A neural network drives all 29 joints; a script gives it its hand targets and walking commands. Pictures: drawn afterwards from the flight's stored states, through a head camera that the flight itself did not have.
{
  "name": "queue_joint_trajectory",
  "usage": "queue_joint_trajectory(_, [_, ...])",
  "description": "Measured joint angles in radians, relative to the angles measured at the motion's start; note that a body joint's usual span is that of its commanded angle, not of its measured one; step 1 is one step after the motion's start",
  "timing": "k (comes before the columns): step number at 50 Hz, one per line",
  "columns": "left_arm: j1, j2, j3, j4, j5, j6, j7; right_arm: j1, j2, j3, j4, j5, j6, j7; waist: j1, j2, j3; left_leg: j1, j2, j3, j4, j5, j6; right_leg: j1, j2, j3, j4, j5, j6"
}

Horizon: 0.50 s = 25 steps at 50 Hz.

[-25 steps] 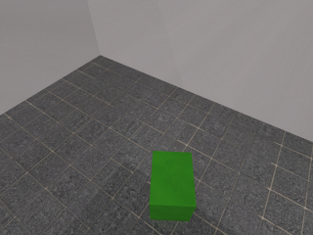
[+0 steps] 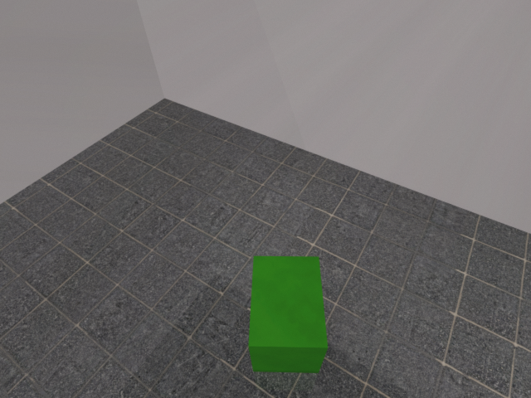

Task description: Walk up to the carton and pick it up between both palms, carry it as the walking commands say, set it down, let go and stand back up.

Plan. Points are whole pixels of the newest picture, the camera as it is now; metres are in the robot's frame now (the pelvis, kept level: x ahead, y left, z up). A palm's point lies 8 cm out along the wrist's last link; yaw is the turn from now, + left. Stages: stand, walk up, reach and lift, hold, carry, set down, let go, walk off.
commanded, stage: walk up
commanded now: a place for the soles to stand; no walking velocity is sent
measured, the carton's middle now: (285, 314) +0.51 -0.03 -0.61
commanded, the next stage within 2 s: reach and lift in 1.54 s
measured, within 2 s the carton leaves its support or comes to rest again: neither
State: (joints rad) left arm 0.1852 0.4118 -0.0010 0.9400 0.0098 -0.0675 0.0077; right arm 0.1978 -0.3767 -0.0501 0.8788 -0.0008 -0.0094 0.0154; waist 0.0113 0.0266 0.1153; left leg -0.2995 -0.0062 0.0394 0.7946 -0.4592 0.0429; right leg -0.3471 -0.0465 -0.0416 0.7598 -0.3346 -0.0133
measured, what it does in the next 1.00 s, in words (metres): stands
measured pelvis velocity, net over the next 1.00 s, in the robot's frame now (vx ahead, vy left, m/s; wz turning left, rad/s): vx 0.02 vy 0.02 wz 0.01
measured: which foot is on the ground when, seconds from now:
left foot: down 0.00-1.00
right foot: down 0.00-1.00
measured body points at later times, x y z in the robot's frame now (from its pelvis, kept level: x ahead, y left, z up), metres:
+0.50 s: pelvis +0.00 +0.01 +0.00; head +0.02 +0.00 +0.45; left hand +0.07 +0.33 -0.10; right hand +0.08 -0.30 -0.12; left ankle +0.02 +0.13 -0.71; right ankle +0.05 -0.12 -0.71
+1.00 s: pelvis +0.02 +0.02 +0.00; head +0.05 +0.02 +0.45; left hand +0.11 +0.34 -0.11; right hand +0.14 -0.28 -0.11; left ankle +0.02 +0.13 -0.71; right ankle +0.05 -0.12 -0.71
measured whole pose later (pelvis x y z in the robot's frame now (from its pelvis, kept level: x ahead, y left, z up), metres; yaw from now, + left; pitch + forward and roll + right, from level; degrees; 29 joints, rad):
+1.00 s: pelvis +0.02 +0.02 +0.00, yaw +1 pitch -2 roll +0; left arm 0.17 0.41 0.00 0.94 0.01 -0.06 0.01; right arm 0.15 -0.38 -0.05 0.88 0.00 -0.02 0.02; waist 0.01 0.01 0.11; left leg -0.30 -0.01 0.02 0.74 -0.40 0.02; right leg -0.35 -0.07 -0.04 0.73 -0.34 0.01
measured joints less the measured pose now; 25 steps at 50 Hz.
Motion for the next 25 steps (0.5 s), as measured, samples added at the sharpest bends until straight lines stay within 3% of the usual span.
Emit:
queue_joint_trajectory(4, [-0.002,0.0,0.0,0.0,0.0,0.013,0.0,0.015,0.0,0.0,0.0,0.0,-0.005,0.0,0.0,-0.003,0.0,0.013,-0.004,-0.005,-0.034,0.079,-0.004,0.0,-0.016,0.0,0.026,-0.014,0.0])
queue_joint_trajectory(8, [0.005,0.001,0.0,0.001,0.0,0.025,0.0,0.03,0.0,0.0,0.0,0.0,-0.002,0.001,0.0,0.004,-0.001,0.013,0.006,-0.007,-0.036,0.076,-0.007,0.0,-0.001,-0.001,0.039,-0.094,-0.003])
queue_joint_trajectory(11, [0.02,0.001,0.0,0.001,0.0,0.016,0.0,0.025,0.0,0.0,0.0,0.0,0.005,0.001,0.0,-0.001,-0.001,0.005,0.014,-0.007,-0.033,0.07,-0.007,0.0,0.008,0.0,0.0,0.021,-0.003])
queue_joint_trajectory(16, [0.041,0.001,0.0,0.001,0.0,0.008,0.0,0.022,0.0,0.0,0.0,0.0,0.012,0.001,0.0,-0.016,-0.001,-0.011,0.008,-0.021,0.02,-0.029,-0.007,0.0,-0.002,0.0,-0.006,0.005,-0.008])
queue_joint_trajectory(20, [0.035,-0.001,0.0,0.001,0.0,0.012,0.0,0.038,-0.001,0.0,0.0,0.0,0.0,0.001,0.0,-0.013,-0.001,0.012,0.011,-0.02,-0.067,0.105,-0.016,0.0,-0.01,0.0,-0.004,0.005,0.005])
queue_joint_trajectory(25, [0.03,0.0,0.0,0.001,0.0,0.014,0.0,0.042,-0.001,0.0,0.0,0.0,0.001,0.001,0.0,-0.014,-0.005,0.005,0.014,-0.016,-0.064,0.087,-0.022,0.0,-0.008,0.0,-0.026,0.016,0.005])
